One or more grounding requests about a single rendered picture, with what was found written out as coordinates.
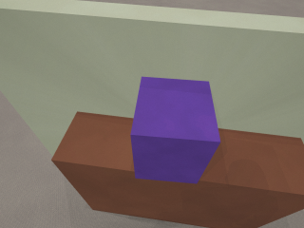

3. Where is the pedestal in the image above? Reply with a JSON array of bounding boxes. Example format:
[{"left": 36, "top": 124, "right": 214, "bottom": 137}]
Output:
[{"left": 51, "top": 111, "right": 304, "bottom": 228}]

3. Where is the carton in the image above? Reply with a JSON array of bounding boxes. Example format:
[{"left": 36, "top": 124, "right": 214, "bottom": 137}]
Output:
[{"left": 130, "top": 76, "right": 221, "bottom": 184}]

